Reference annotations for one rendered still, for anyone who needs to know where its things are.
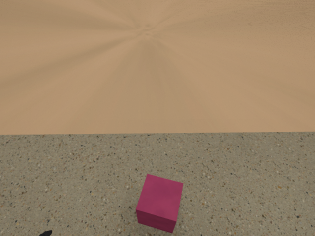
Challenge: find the carton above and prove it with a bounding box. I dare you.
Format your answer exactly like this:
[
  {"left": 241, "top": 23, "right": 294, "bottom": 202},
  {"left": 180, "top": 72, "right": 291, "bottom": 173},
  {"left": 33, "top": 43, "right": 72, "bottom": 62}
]
[{"left": 135, "top": 174, "right": 184, "bottom": 233}]

